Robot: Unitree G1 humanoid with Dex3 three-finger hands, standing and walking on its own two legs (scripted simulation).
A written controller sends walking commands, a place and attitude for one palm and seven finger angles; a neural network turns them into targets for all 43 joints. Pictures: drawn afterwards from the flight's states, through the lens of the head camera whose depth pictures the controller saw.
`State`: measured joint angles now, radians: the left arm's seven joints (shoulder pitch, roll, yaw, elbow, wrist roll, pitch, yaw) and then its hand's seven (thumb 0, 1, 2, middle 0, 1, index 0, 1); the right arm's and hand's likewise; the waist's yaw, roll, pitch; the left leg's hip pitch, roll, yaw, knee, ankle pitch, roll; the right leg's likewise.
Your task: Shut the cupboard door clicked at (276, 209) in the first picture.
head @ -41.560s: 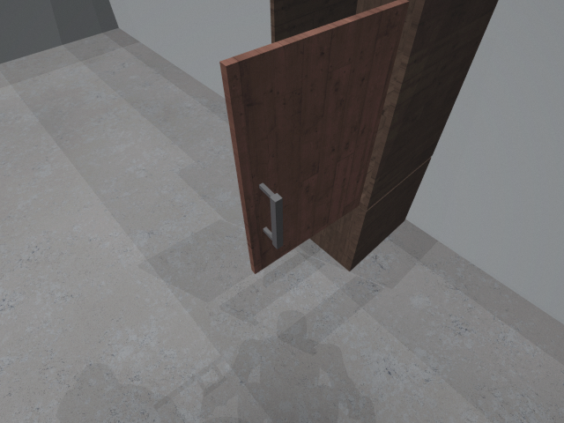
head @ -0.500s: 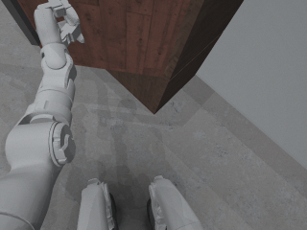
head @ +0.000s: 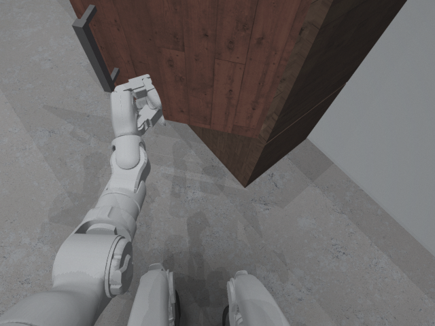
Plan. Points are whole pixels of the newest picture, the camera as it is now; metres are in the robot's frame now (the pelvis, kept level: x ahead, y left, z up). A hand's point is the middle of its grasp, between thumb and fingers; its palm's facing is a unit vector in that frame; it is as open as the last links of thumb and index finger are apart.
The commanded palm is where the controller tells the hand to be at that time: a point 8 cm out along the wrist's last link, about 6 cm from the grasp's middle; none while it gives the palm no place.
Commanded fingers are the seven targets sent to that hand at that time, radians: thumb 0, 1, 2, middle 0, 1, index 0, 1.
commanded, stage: pull the fist back off the door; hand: left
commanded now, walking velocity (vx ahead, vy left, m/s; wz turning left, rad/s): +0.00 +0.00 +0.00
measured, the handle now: (100, 53) +0.64 +0.19 +0.03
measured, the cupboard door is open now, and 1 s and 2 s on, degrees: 39 39 39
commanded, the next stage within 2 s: draw the hand back to the body in 0.04 s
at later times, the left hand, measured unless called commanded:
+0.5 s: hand (102, 125) +0.41 +0.14 +0.12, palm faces +0.16 -0.99 -0.02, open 3.1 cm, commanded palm +0.37 +0.18 +0.12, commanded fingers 0.00 0.90 0.90 -1.30 -1.50 -1.30 -1.50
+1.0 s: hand out of the picture +0.30 +0.22 +0.22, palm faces +0.24 -0.93 -0.27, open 3.6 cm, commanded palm +0.25 +0.27 +0.24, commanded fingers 0.00 0.90 0.90 -0.67 -0.81 -0.67 -0.81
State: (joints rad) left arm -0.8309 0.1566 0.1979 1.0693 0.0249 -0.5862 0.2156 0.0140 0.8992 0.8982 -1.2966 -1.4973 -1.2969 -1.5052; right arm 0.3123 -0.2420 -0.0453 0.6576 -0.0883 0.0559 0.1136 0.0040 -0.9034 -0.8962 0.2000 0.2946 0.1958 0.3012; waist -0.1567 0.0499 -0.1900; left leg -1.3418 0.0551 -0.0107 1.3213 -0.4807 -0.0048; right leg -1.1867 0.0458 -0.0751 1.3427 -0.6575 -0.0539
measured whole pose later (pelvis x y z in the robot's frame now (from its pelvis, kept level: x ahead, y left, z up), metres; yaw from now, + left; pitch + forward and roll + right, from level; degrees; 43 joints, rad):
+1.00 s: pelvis +0.03 +0.02 +0.13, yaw +1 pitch +1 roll +0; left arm 0.11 0.29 0.09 0.06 -0.08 -0.09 0.10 0.01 0.89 0.90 -0.92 -1.09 -0.92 -1.10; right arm 0.18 -0.22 0.05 0.52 0.06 0.07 -0.09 0.01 -0.90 -0.90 0.20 0.29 0.20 0.30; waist 0.02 0.06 -0.05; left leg -0.35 0.00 0.04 0.58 -0.25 0.02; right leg -0.21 0.01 -0.02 0.56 -0.38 -0.02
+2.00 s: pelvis +0.04 +0.01 +0.14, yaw +1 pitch +0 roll -1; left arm 0.48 0.38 0.37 -0.32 -0.07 -0.14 0.09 0.01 0.89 0.90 -0.21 -0.30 -0.21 -0.31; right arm 0.18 -0.25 0.00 0.62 0.03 -0.02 -0.07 0.01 -0.90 -0.90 0.20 0.30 0.20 0.30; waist 0.03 0.09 -0.03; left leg -0.27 0.03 0.02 0.50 -0.23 0.01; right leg -0.09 0.04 -0.03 0.42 -0.32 -0.03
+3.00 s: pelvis -0.15 +0.05 +0.11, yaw +6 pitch -2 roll -5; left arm 0.42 0.45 0.42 -0.45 -0.05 -0.24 0.16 0.01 0.89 0.90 -0.21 -0.30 -0.21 -0.31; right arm 0.19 -0.22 -0.01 0.59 0.00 -0.06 -0.08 0.01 -0.90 -0.90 0.20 0.30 0.20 0.30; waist -0.02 0.04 0.04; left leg -0.56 0.03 0.05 0.58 -0.26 0.06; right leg -0.42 0.06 -0.01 0.76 -0.43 0.00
